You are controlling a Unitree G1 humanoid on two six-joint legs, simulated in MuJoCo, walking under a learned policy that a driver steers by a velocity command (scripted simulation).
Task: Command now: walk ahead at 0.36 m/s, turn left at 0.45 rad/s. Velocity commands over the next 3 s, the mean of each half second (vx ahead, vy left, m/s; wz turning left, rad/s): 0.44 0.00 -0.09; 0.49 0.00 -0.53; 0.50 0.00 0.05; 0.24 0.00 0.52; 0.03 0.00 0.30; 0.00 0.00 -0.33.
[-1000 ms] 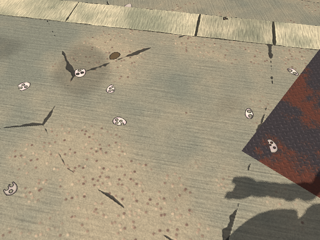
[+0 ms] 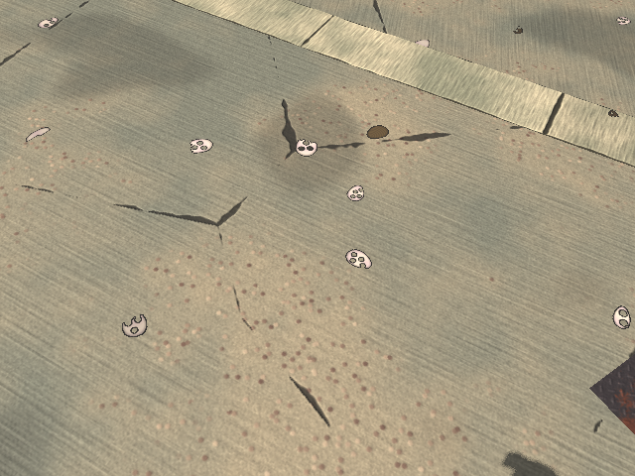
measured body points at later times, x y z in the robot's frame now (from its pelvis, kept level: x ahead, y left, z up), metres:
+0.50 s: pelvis +0.20 -0.05 +0.00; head +0.24 -0.08 +0.44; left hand +0.22 +0.22 -0.12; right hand +0.41 -0.31 -0.08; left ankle +0.37 +0.10 -0.70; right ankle +0.12 -0.15 -0.75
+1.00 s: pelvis +0.47 -0.07 -0.01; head +0.50 -0.09 +0.44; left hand +0.76 +0.08 -0.09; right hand +0.38 -0.35 -0.13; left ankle +0.43 +0.07 -0.75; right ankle +0.57 -0.27 -0.70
